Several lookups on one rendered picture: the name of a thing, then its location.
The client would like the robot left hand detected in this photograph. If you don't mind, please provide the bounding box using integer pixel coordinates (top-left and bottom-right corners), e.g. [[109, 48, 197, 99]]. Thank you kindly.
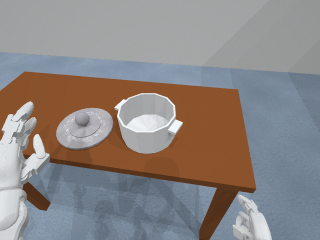
[[0, 101, 50, 190]]

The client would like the robot right hand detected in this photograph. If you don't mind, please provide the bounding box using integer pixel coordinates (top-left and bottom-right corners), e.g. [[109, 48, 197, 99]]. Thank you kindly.
[[232, 194, 272, 240]]

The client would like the knob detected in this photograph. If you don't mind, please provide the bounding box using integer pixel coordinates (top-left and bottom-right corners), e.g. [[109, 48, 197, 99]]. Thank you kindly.
[[75, 112, 90, 126]]

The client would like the table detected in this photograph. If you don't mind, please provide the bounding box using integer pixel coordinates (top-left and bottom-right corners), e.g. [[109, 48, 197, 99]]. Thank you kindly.
[[0, 71, 257, 240]]

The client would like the robot left forearm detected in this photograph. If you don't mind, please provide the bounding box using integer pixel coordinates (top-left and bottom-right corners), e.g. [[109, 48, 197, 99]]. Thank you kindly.
[[0, 188, 30, 240]]

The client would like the pot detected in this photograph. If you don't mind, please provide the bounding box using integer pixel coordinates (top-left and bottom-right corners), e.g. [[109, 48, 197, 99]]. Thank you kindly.
[[114, 93, 183, 154]]

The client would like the lid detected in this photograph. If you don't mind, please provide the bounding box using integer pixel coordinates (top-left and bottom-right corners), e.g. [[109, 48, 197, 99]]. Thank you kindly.
[[56, 108, 114, 150]]

